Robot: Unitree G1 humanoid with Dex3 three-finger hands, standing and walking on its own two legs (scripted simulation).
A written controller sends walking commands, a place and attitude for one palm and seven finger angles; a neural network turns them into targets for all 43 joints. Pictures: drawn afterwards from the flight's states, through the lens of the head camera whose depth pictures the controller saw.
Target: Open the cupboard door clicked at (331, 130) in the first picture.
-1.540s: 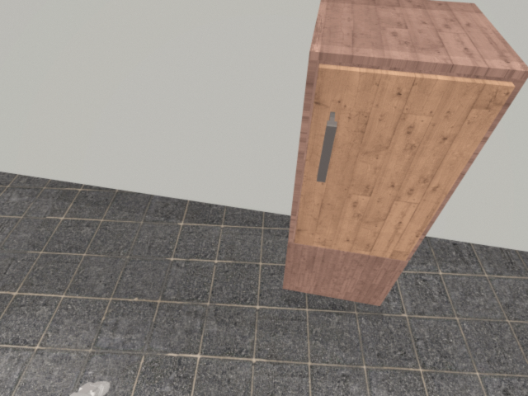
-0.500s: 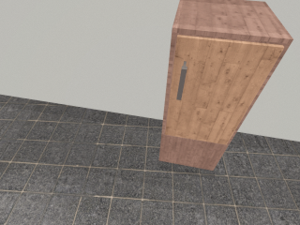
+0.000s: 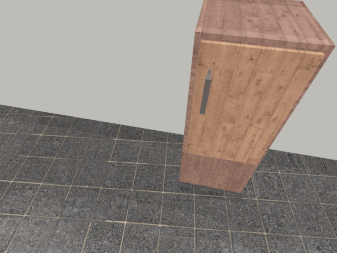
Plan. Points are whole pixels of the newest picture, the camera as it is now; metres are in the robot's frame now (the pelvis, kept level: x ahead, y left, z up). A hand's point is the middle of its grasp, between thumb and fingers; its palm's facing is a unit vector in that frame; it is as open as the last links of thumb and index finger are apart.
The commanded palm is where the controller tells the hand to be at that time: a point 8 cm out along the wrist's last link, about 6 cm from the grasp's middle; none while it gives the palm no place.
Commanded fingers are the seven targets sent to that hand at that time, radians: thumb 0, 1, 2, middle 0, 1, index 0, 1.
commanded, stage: walk to a spot facing it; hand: left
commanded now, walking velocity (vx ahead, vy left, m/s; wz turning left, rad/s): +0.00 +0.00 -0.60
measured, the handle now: (205, 92) +0.63 -0.09 +0.02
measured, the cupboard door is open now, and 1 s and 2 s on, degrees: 0 0 0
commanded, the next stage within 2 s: take the last steps up to it in 0.32 s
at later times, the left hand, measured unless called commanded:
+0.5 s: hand out of the picture +0.07 +0.16 -0.18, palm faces -0.17 -0.94 -0.29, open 7.4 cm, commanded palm none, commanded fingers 0.00 0.90 0.90 -0.20 -0.30 -0.20 -0.30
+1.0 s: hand out of the picture +0.10 +0.13 -0.20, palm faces -0.24 -0.96 -0.12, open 7.4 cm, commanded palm none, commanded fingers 0.00 0.90 0.90 -0.20 -0.30 -0.20 -0.30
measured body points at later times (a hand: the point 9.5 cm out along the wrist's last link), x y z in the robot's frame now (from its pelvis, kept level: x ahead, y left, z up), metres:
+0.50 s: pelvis -0.02 -0.03 -0.03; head +0.01 -0.07 +0.42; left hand +0.07 +0.21 -0.16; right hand +0.00 -0.29 -0.19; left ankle -0.01 +0.12 -0.71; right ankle -0.02 -0.11 -0.75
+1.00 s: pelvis +0.05 -0.04 -0.01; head +0.05 +0.00 +0.44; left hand +0.11 +0.18 -0.18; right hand +0.00 -0.27 -0.14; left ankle +0.06 +0.06 -0.75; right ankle -0.01 -0.13 -0.69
